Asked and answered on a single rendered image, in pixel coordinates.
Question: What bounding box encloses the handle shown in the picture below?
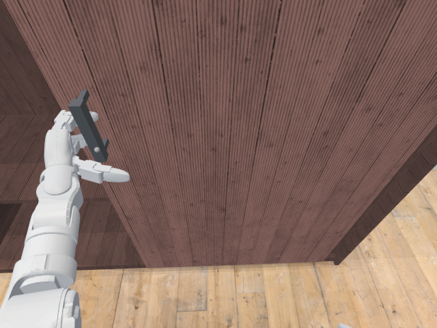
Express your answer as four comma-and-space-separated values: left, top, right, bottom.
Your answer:
68, 90, 109, 162

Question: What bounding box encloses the robot left hand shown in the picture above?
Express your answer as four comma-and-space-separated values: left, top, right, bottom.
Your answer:
44, 110, 130, 184

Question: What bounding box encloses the robot left upper arm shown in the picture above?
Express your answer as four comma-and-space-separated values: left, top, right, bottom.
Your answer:
0, 288, 81, 328

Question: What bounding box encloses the robot left forearm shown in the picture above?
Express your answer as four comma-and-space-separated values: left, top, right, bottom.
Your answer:
0, 165, 83, 318

